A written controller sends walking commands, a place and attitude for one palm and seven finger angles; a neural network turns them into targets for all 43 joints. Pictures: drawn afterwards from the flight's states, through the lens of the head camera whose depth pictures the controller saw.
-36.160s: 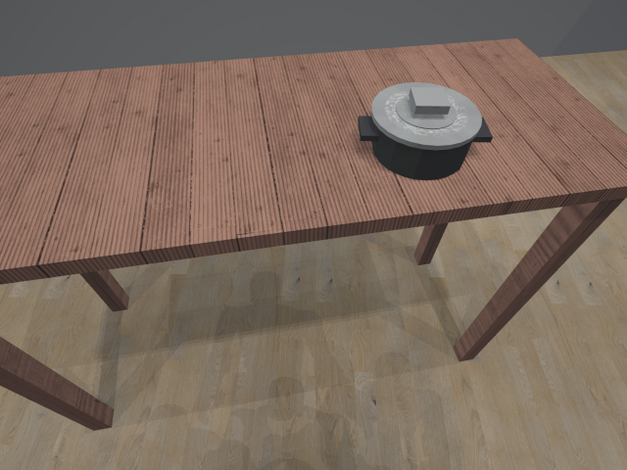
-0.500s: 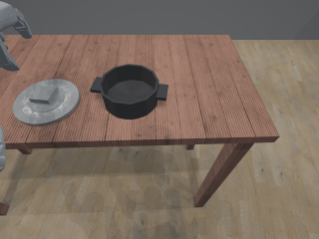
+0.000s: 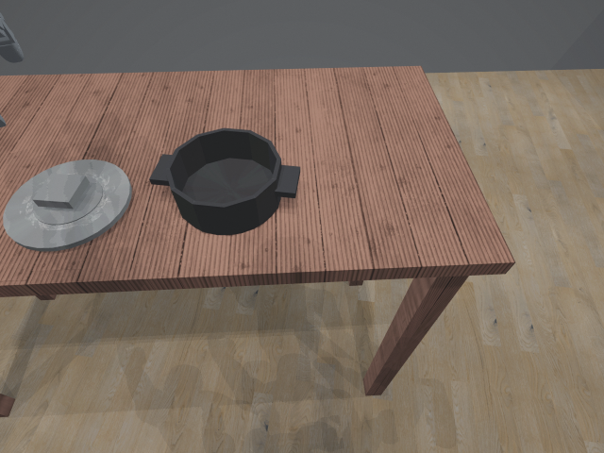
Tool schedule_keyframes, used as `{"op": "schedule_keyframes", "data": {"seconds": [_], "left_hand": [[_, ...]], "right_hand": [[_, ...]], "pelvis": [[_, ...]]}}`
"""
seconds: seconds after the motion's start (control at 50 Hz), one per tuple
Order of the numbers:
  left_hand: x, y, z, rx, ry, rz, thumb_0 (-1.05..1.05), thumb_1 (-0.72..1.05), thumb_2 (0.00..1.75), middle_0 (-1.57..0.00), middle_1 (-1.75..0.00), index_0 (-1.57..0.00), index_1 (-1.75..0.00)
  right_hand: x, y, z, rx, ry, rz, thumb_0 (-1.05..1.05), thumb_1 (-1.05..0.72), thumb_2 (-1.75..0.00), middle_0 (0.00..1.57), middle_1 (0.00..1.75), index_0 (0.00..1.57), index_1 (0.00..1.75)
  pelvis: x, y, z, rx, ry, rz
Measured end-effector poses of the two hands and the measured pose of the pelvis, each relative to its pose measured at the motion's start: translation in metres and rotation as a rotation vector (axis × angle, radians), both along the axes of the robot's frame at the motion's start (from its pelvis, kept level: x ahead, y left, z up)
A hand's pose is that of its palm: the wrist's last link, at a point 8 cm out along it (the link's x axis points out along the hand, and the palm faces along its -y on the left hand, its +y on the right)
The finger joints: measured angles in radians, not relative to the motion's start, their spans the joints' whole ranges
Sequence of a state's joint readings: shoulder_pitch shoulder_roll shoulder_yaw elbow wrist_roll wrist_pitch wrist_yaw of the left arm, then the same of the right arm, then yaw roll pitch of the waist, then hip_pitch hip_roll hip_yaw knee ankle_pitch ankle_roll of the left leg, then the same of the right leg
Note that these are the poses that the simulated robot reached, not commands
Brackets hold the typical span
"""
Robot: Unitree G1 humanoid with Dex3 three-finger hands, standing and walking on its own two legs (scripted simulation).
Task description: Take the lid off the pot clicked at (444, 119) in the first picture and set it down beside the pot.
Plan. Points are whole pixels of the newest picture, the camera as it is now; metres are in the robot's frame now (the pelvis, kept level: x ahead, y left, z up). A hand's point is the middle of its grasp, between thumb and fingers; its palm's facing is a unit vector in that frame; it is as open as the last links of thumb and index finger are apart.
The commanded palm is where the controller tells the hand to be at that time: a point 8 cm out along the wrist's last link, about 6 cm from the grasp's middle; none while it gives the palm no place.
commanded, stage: draw the hand back to the body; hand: left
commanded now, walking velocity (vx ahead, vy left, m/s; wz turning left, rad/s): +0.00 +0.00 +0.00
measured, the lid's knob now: (62, 190) +0.45 +0.32 +0.10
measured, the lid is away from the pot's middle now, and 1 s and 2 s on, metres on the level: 0.23 0.23 0.23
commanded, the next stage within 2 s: none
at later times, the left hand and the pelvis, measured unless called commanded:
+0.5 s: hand out of the picture +0.39 +0.27 +0.28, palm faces +0.28 -0.71 -0.65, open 11.0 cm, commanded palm +0.34 +0.31 +0.31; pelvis -0.01 -0.01 +0.00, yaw +0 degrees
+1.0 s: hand out of the picture +0.33 +0.24 +0.30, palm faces +0.51 -0.84 -0.19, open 9.4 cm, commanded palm +0.27 +0.28 +0.30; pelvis +0.00 -0.04 +0.01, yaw -1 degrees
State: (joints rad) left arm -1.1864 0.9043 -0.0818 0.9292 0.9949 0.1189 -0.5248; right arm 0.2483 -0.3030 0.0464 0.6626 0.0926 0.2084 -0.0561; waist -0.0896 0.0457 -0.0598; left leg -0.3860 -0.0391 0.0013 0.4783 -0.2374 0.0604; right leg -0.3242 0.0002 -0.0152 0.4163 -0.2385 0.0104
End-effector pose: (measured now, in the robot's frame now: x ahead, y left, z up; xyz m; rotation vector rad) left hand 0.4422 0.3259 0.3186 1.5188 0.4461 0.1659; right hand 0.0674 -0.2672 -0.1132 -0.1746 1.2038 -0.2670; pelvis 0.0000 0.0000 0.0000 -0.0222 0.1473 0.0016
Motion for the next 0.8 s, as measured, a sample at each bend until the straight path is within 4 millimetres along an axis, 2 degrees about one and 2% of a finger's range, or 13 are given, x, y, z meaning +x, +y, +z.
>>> {"op": "schedule_keyframes", "data": {"seconds": [0.16, 0.38, 0.42, 0.48, 0.56, 0.68, 0.8], "left_hand": [[-0.016, -0.009, -0.011, -0.005, -0.007, -0.036, 0.0, -0.14, 0.93, -0.51, -0.58, -0.52, -0.57], [-0.065, -0.007, -0.014, 0.01, -0.037, -0.034, 0.0, -0.14, 0.93, -0.51, -0.58, -0.52, -0.57], [-0.073, -0.011, -0.011, -0.289, -0.237, -0.147, 0.0, -0.14, 0.93, -0.51, -0.58, -0.52, -0.57], [-0.084, -0.019, -0.011, -0.623, -0.545, -0.258, 0.0, -0.15, 0.93, -0.52, -0.58, -0.52, -0.57], [-0.095, -0.022, -0.021, -0.9, -0.819, -0.27, 0.0, -0.14, 0.93, -0.51, -0.58, -0.52, -0.57], [-0.11, -0.029, -0.015, -1.015, -1.047, -0.276, 0.0, -0.07, 0.92, -0.49, -0.56, -0.49, -0.55], [-0.125, -0.034, -0.01, -1.004, -1.107, -0.272, 0.0, 0.05, 0.92, -0.45, -0.52, -0.45, -0.52]], "right_hand": [[0.028, 0.001, 0.003, 0.026, -0.077, 0.027, 0.0, -0.9, -0.9, 0.2, 0.3, 0.2, 0.3], [0.082, 0.017, 0.014, 0.056, -0.216, 0.136, 0.0, -0.9, -0.9, 0.2, 0.3, 0.2, 0.3], [0.088, 0.023, 0.019, 0.056, -0.266, 0.165, 0.0, -0.9, -0.9, 0.2, 0.3, 0.2, 0.3], [0.09, 0.032, 0.026, 0.058, -0.317, 0.205, 0.0, -0.91, -0.9, 0.2, 0.3, 0.2, 0.3], [0.084, 0.034, 0.035, 0.045, -0.343, 0.216, 0.0, -0.9, -0.9, 0.21, 0.3, 0.2, 0.3], [0.073, 0.019, 0.035, 0.016, -0.36, 0.205, 0.0, -0.9, -0.9, 0.21, 0.3, 0.2, 0.3], [0.062, -0.002, 0.025, 0.012, -0.328, 0.165, 0.01, -0.9, -0.9, 0.21, 0.3, 0.2, 0.3]], "pelvis": [[0.001, -0.003, 0.0, 0.002, -0.029, -0.004], [-0.008, -0.005, 0.0, 0.005, -0.066, 0.02], [-0.011, -0.006, 0.0, 0.005, -0.089, 0.019], [-0.013, -0.009, 0.001, 0.008, -0.122, 0.011], [-0.011, -0.017, 0.003, 0.008, -0.15, -0.003], [-0.008, -0.022, 0.005, 0.005, -0.173, -0.016], [-0.003, -0.027, 0.006, 0.01, -0.173, -0.027]]}}
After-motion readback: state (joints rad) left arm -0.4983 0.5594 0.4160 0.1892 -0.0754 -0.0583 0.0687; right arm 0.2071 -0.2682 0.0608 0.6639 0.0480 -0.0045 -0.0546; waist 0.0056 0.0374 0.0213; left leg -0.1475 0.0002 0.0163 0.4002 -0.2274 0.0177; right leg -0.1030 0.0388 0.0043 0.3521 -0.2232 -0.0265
